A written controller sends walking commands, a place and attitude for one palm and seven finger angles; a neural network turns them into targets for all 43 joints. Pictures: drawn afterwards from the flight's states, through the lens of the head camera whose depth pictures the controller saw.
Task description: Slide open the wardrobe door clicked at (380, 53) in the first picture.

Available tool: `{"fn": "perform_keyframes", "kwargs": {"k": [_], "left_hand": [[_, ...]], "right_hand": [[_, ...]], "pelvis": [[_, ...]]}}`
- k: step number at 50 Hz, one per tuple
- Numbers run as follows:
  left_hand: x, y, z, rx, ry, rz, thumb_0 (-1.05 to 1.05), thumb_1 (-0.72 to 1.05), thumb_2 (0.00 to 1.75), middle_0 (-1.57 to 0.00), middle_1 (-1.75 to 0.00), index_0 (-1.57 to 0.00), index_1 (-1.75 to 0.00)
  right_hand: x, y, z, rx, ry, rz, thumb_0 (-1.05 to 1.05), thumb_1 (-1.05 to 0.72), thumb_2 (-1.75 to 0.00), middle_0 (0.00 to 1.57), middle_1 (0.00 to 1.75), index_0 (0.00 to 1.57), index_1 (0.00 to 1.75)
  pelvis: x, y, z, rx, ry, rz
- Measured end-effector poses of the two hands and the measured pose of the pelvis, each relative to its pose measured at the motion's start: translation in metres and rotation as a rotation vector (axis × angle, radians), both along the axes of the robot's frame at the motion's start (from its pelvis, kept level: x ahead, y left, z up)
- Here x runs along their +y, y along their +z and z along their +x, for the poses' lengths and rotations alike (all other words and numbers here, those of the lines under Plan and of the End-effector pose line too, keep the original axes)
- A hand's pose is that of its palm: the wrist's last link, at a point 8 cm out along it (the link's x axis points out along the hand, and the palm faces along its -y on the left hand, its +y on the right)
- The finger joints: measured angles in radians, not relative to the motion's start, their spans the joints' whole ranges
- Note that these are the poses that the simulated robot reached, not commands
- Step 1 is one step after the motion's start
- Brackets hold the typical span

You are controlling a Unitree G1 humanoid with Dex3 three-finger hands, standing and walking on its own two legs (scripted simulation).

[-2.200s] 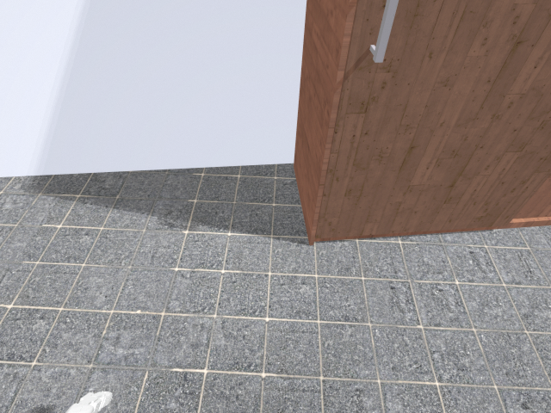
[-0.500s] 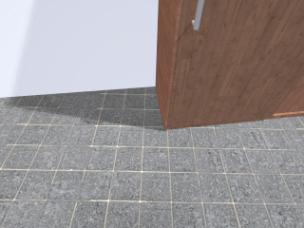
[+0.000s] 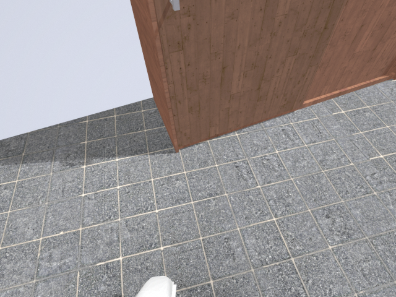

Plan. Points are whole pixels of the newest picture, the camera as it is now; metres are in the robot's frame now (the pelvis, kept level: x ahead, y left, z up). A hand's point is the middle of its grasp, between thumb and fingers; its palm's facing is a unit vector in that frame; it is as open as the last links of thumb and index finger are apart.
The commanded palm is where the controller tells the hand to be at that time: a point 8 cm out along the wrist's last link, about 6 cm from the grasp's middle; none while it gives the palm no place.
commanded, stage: walk to a spot facing it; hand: left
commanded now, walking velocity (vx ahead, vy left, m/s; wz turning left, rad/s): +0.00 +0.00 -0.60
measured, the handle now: out of the picture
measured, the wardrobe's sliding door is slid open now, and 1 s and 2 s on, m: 0.00 0.00 0.00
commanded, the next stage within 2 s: turn to face it in 1.84 s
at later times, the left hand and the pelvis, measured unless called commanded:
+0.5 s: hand out of the picture +0.10 +0.27 -0.17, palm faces -0.22 -0.95 -0.22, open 7.3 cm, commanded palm none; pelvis -0.03 +0.07 +0.01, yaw -18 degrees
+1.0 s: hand (181, 265) +0.21 +0.07 -0.15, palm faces -0.58 -0.78 -0.22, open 7.3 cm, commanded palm none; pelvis +0.00 -0.02 -0.01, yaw -37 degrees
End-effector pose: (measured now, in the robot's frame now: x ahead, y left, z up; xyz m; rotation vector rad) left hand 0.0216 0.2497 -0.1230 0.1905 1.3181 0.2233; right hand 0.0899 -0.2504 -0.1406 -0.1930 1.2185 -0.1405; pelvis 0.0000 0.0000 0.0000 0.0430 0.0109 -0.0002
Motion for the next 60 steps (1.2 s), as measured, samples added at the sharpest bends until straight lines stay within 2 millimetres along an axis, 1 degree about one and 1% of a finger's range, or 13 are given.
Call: {"fn": "perform_keyframes", "kwargs": {"k": [7, 15, 18, 22, 28, 32, 35, 41, 45, 47, 50, 56, 60], "left_hand": [[0.010, 0.000, 0.018, -0.028, -0.067, -0.005, 0.00, 0.91, 0.90, -0.20, -0.30, -0.20, -0.30], [0.042, -0.012, 0.039, -0.051, -0.161, -0.022, 0.00, 0.91, 0.90, -0.20, -0.30, -0.20, -0.30], [0.057, -0.022, 0.051, -0.060, -0.200, -0.036, 0.00, 0.91, 0.90, -0.20, -0.30, -0.20, -0.30], [0.068, -0.017, 0.069, -0.066, -0.265, -0.052, 0.00, 0.91, 0.90, -0.20, -0.30, -0.20, -0.30], [0.071, -0.014, 0.087, -0.059, -0.353, -0.058, 0.00, 0.91, 0.90, -0.19, -0.30, -0.20, -0.30], [0.055, -0.014, 0.100, -0.025, -0.432, -0.068, 0.00, 0.91, 0.90, -0.19, -0.30, -0.20, -0.30], [0.030, -0.012, 0.116, -0.016, -0.504, -0.082, 0.00, 0.91, 0.90, -0.19, -0.30, -0.20, -0.30], [-0.048, -0.004, 0.166, -0.076, -0.673, -0.105, 0.01, 0.91, 0.90, -0.19, -0.30, -0.20, -0.30], [-0.107, -0.007, 0.200, -0.190, -0.761, -0.112, 0.01, 0.91, 0.90, -0.19, -0.30, -0.20, -0.30], [-0.125, -0.005, 0.207, -0.229, -0.761, -0.117, 0.00, 0.91, 0.90, -0.19, -0.30, -0.20, -0.30], [-0.136, -0.002, 0.206, -0.216, -0.750, -0.114, 0.00, 0.91, 0.90, -0.20, -0.30, -0.20, -0.30], [-0.135, -0.010, 0.193, -0.051, -0.752, -0.091, 0.00, 0.91, 0.90, -0.20, -0.30, -0.20, -0.30], [-0.128, -0.022, 0.191, 0.061, -0.723, -0.083, 0.00, 0.91, 0.90, -0.20, -0.30, -0.20, -0.30]], "right_hand": [[-0.004, 0.012, -0.007, -0.050, -0.066, -0.040, 0.01, -0.91, -0.90, 0.20, 0.30, 0.20, 0.30], [0.021, 0.027, -0.025, -0.120, -0.138, -0.077, 0.01, -0.91, -0.90, 0.20, 0.30, 0.20, 0.30], [0.035, 0.032, -0.046, -0.142, -0.179, -0.102, 0.01, -0.91, -0.90, 0.20, 0.30, 0.20, 0.30], [0.052, 0.041, -0.087, -0.098, -0.245, -0.116, 0.01, -0.91, -0.90, 0.21, 0.30, 0.20, 0.30], [0.070, 0.041, -0.136, -0.044, -0.350, -0.110, 0.01, -0.90, -0.90, 0.21, 0.30, 0.20, 0.30], [0.081, 0.034, -0.173, -0.012, -0.442, -0.084, 0.01, -0.90, -0.90, 0.21, 0.30, 0.20, 0.30], [0.089, 0.028, -0.207, 0.038, -0.522, -0.056, 0.01, -0.90, -0.90, 0.21, 0.30, 0.20, 0.30], [0.097, 0.014, -0.277, 0.185, -0.683, 0.011, 0.01, -0.90, -0.90, 0.21, 0.30, 0.20, 0.30], [0.090, -0.006, -0.310, 0.274, -0.748, 0.061, 0.01, -0.90, -0.90, 0.21, 0.30, 0.20, 0.30], [0.080, -0.009, -0.310, 0.302, -0.755, 0.075, 0.01, -0.91, -0.90, 0.21, 0.30, 0.20, 0.30], [0.053, -0.004, -0.283, 0.247, -0.761, 0.063, 0.02, -0.91, -0.90, 0.20, 0.30, 0.20, 0.30], [-0.012, 0.010, -0.187, 0.012, -0.750, 0.000, 0.01, -0.91, -0.90, 0.20, 0.30, 0.20, 0.30], [-0.045, 0.016, -0.116, -0.089, -0.713, -0.026, 0.01, -0.91, -0.90, 0.20, 0.30, 0.20, 0.30]], "pelvis": [[0.010, 0.002, -0.006, 0.015, -0.076, -0.015], [0.041, -0.001, -0.019, 0.025, -0.175, -0.039], [0.055, -0.005, -0.024, 0.019, -0.209, -0.044], [0.068, 0.003, -0.028, 0.002, -0.266, -0.067], [0.077, 0.006, -0.029, -0.004, -0.361, -0.082], [0.075, 0.006, -0.029, 0.000, -0.427, -0.078], [0.068, 0.006, -0.028, 0.008, -0.474, -0.073], [0.040, 0.002, -0.023, 0.027, -0.563, -0.061], [0.009, -0.014, -0.017, 0.030, -0.602, -0.051], [-0.002, -0.015, -0.012, 0.020, -0.610, -0.061], [-0.019, -0.008, 0.002, 0.009, -0.638, -0.057], [-0.045, 0.001, 0.038, 0.007, -0.688, -0.057], [-0.057, -0.003, 0.072, 0.015, -0.710, -0.075]]}}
